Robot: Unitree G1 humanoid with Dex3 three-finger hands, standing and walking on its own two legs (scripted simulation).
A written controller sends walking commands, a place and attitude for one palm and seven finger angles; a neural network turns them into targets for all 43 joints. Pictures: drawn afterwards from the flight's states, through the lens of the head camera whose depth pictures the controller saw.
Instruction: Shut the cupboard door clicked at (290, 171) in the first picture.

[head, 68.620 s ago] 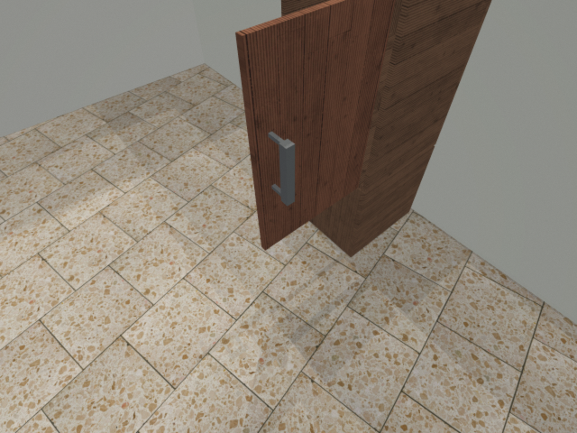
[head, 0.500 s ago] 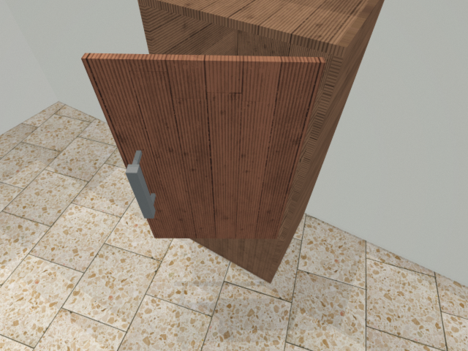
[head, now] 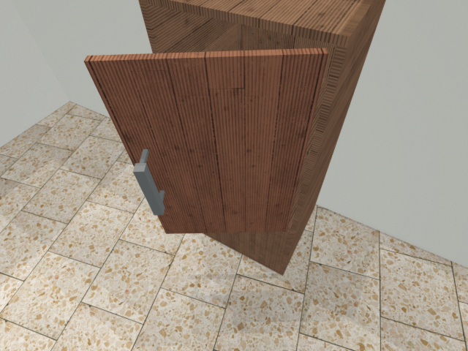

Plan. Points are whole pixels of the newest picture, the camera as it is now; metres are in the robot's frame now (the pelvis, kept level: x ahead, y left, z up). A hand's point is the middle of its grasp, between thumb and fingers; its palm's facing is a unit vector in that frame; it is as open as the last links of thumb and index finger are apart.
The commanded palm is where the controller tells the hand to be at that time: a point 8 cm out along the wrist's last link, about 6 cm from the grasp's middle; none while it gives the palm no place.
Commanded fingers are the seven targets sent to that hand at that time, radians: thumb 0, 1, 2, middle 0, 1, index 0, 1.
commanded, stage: look again from close up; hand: left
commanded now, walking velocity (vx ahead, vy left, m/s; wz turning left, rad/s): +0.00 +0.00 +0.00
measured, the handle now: (152, 183) +0.46 +0.23 -0.04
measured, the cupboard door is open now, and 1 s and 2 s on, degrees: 30 30 30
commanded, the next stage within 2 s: raise the hand and make a fist in 0.52 s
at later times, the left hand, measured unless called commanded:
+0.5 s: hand out of the picture +0.05 +0.16 -0.17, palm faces +0.01 -0.98 -0.22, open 7.4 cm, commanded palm none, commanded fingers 0.00 0.90 0.90 -0.20 -0.30 -0.20 -0.30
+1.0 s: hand (165, 340) +0.15 +0.13 -0.06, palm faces +0.02 -1.00 +0.04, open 6.4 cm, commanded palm +0.12 +0.21 -0.07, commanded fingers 0.00 0.90 0.90 -0.55 -0.68 -0.55 -0.68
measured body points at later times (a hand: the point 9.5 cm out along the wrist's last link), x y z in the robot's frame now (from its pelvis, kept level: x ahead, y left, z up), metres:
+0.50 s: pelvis +0.02 -0.02 +0.00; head +0.04 -0.03 +0.45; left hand +0.05 +0.22 -0.15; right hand +0.04 -0.24 -0.16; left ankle -0.01 +0.10 -0.74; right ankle +0.01 -0.12 -0.74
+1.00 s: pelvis -0.04 -0.03 -0.08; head +0.01 -0.01 +0.37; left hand +0.14 +0.19 -0.06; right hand +0.19 -0.28 -0.12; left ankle -0.01 +0.10 -0.74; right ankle +0.01 -0.12 -0.74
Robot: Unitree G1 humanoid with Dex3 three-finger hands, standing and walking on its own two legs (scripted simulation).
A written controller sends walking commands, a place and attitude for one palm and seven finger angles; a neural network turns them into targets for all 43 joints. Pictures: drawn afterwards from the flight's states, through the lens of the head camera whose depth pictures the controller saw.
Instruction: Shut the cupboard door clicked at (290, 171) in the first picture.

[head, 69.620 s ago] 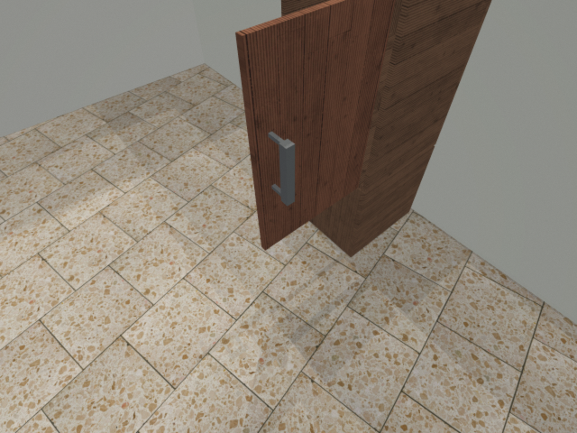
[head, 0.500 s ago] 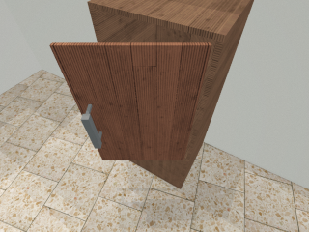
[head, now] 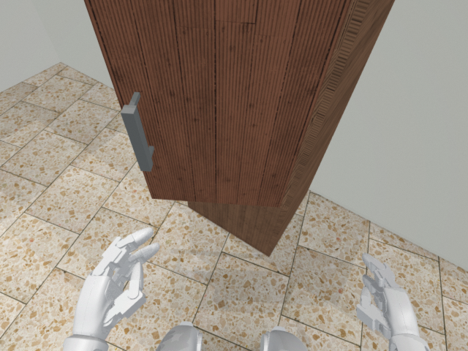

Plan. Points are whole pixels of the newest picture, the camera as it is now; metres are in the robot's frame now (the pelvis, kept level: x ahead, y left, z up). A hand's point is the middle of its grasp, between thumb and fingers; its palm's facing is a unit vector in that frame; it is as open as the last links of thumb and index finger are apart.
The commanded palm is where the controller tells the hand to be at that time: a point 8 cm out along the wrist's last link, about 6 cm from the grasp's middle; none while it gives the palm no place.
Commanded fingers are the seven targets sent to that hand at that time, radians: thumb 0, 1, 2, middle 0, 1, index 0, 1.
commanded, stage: raise the hand and make a fist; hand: left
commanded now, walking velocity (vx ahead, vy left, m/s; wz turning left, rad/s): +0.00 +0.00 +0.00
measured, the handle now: (141, 134) +0.51 +0.24 +0.04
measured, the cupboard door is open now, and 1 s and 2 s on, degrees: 30 30 30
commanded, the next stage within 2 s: bring the fist close to the handle in 1.54 s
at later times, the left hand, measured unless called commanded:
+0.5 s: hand (99, 287) +0.20 +0.22 +0.03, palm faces +0.13 -0.99 -0.05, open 4.0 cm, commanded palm +0.17 +0.26 +0.03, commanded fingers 0.00 0.90 0.90 -1.01 -1.18 -1.01 -1.18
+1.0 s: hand (106, 271) +0.23 +0.22 +0.03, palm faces -0.01 -1.00 -0.03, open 3.1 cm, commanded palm +0.20 +0.28 +0.04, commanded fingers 0.00 0.90 0.90 -1.30 -1.50 -1.30 -1.50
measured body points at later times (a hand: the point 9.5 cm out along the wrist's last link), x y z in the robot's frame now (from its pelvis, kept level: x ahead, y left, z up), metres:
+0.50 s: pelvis -0.02 +0.03 -0.02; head +0.04 +0.03 +0.43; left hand +0.19 +0.27 +0.04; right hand +0.14 -0.20 -0.10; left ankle +0.03 +0.13 -0.66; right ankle +0.04 -0.09 -0.66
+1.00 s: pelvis +0.01 +0.04 -0.02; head +0.08 +0.05 +0.43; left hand +0.22 +0.27 +0.03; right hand +0.23 -0.17 -0.08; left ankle +0.03 +0.13 -0.66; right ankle +0.04 -0.09 -0.66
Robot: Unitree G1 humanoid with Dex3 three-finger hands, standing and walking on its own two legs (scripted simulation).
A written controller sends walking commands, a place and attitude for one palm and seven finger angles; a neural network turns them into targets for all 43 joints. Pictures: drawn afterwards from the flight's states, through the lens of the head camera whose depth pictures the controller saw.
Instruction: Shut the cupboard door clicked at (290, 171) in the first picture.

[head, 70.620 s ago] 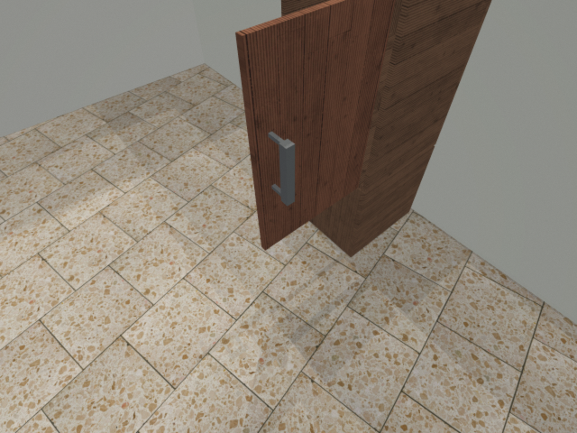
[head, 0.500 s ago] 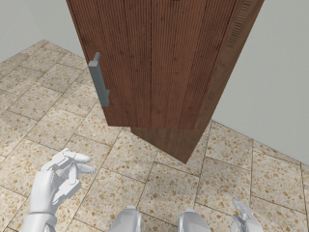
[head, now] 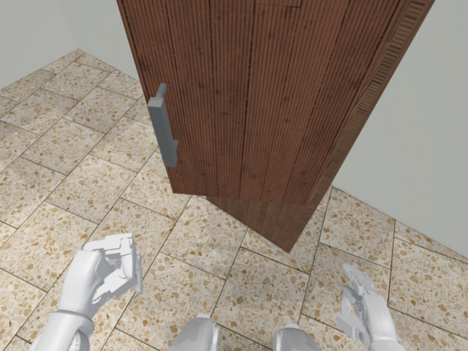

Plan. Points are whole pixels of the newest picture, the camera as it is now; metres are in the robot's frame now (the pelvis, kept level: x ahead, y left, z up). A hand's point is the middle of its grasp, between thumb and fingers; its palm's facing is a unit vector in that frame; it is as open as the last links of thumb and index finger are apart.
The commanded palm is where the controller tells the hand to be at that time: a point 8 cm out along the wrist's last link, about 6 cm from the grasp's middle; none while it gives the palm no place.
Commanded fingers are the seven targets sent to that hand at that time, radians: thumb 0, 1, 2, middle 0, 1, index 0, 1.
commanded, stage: raise the hand and make a fist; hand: left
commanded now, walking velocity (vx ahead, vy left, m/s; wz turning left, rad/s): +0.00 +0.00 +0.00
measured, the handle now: (166, 128) +0.50 +0.18 +0.06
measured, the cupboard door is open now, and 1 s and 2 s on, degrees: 30 30 30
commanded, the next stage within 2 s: bring the fist close to the handle in 0.54 s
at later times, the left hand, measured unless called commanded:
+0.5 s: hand (126, 265) +0.23 +0.18 +0.07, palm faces +0.03 -1.00 -0.05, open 3.1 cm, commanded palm +0.20 +0.22 +0.06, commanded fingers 0.00 0.90 0.90 -1.30 -1.50 -1.30 -1.50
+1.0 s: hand (156, 238) +0.28 +0.15 +0.05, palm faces -0.10 -0.99 -0.01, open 3.1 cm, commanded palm +0.27 +0.21 +0.06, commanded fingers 0.00 0.90 0.90 -1.30 -1.50 -1.30 -1.50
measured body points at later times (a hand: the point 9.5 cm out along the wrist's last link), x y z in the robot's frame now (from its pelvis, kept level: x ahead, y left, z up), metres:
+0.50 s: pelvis +0.00 -0.02 +0.00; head +0.06 -0.01 +0.45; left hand +0.22 +0.23 +0.08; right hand +0.17 -0.25 -0.07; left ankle +0.02 +0.09 -0.64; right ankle +0.03 -0.13 -0.64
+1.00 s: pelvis -0.01 -0.01 +0.00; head +0.06 -0.01 +0.45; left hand +0.28 +0.21 +0.06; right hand +0.16 -0.25 -0.08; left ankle +0.02 +0.09 -0.64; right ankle +0.03 -0.13 -0.64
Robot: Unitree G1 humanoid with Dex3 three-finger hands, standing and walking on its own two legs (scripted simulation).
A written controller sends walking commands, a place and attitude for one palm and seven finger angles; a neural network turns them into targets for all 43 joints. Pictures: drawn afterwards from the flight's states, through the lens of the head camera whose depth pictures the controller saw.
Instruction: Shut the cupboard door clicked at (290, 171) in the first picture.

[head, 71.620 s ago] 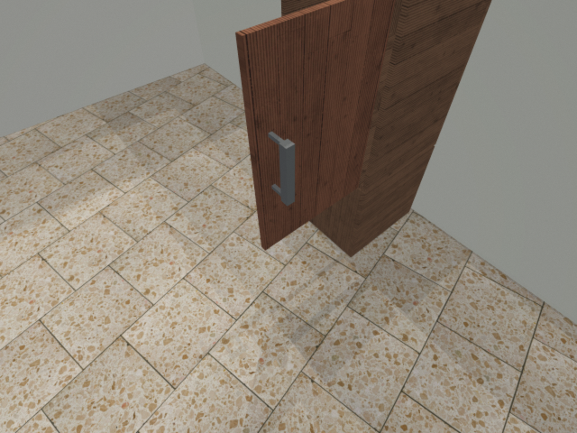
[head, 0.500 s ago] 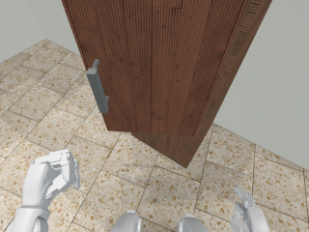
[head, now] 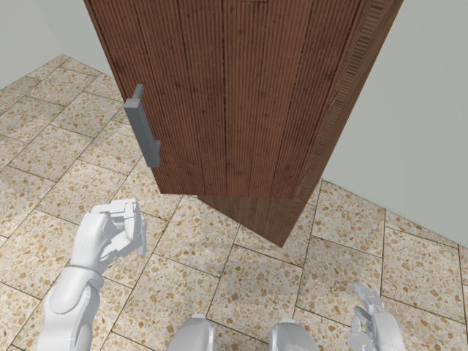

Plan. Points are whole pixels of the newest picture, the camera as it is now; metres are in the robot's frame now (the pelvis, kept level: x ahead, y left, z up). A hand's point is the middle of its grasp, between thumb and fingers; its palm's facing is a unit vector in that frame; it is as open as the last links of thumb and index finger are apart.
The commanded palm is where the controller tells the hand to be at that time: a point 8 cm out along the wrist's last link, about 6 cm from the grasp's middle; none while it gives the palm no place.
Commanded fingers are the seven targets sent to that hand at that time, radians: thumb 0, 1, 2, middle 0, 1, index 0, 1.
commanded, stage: bring the fist close to the handle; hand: left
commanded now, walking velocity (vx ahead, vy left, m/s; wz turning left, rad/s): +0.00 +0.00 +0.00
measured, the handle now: (147, 128) +0.51 +0.20 +0.05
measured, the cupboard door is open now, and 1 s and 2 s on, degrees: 30 30 18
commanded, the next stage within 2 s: push the door shut along its arc in 1.04 s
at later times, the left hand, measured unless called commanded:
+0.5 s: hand (154, 180) +0.38 +0.16 +0.07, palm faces -0.01 -1.00 -0.04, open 3.1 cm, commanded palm +0.36 +0.21 +0.06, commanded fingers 0.00 0.90 0.90 -1.30 -1.50 -1.30 -1.50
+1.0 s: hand (155, 169) +0.40 +0.16 +0.06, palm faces +0.01 -1.00 -0.02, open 3.1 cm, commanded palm +0.38 +0.21 +0.06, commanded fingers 0.00 0.90 0.90 -1.30 -1.50 -1.30 -1.50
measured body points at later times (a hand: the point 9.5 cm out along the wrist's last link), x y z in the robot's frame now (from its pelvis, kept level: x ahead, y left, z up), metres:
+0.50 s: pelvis +0.00 +0.00 +0.01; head +0.08 +0.00 +0.45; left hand +0.37 +0.21 +0.07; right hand +0.14 -0.25 -0.10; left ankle +0.03 +0.10 -0.64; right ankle +0.03 -0.11 -0.64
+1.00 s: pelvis +0.00 +0.00 +0.01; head +0.09 -0.01 +0.45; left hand +0.40 +0.22 +0.06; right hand +0.08 -0.27 -0.11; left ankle +0.03 +0.10 -0.64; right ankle +0.03 -0.11 -0.64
